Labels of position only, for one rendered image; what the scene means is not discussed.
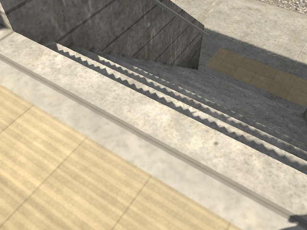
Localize stairs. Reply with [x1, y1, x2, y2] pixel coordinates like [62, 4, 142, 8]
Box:
[38, 38, 307, 174]

